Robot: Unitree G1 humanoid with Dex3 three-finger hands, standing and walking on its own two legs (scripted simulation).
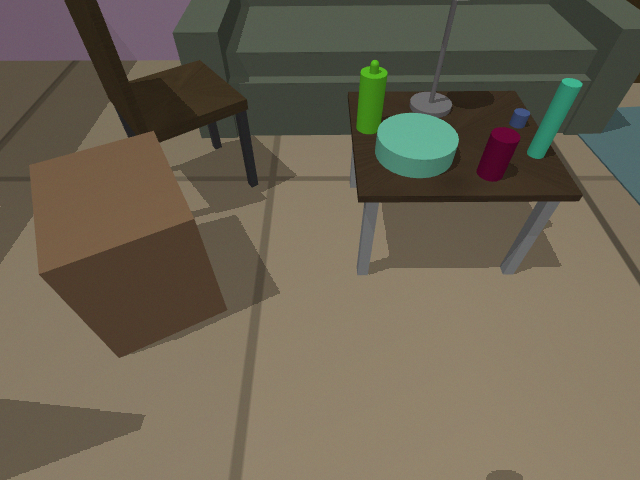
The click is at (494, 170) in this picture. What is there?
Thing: squat round
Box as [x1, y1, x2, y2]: [477, 127, 519, 181]
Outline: 512,129 498,127 492,130 477,168 477,173 480,177 491,181 495,181 501,178 519,140 518,133
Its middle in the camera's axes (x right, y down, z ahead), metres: +0.54 -0.26 +1.18
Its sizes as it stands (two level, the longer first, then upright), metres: 0.081 0.081 0.143
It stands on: a support 0.45 m high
